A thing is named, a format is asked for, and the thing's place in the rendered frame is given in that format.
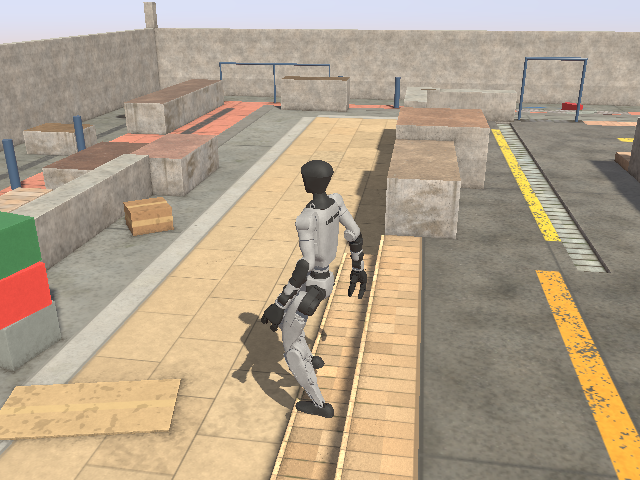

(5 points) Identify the left robot forearm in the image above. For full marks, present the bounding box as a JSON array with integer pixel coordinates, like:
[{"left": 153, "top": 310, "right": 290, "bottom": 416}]
[{"left": 275, "top": 259, "right": 309, "bottom": 309}]

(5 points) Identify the right robot upper arm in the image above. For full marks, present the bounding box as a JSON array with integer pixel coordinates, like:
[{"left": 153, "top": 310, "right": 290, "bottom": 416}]
[{"left": 328, "top": 193, "right": 360, "bottom": 242}]

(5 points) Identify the robot head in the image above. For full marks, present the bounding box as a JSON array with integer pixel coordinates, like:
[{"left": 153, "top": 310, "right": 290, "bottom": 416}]
[{"left": 301, "top": 160, "right": 335, "bottom": 210}]

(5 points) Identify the left robot upper arm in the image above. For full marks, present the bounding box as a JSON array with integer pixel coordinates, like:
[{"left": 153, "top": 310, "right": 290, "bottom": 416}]
[{"left": 295, "top": 210, "right": 317, "bottom": 272}]

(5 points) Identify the left robot shin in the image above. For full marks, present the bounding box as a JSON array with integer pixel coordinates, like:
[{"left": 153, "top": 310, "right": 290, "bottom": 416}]
[{"left": 283, "top": 349, "right": 325, "bottom": 408}]

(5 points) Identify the right robot hand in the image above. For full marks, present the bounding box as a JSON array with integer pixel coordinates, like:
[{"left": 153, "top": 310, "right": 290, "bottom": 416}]
[{"left": 348, "top": 269, "right": 367, "bottom": 299}]

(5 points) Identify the right robot forearm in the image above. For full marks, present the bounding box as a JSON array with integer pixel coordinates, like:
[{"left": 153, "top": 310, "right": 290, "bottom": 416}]
[{"left": 348, "top": 232, "right": 364, "bottom": 272}]

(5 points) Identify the left robot hand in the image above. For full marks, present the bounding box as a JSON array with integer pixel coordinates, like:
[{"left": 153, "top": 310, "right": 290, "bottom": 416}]
[{"left": 261, "top": 303, "right": 285, "bottom": 332}]

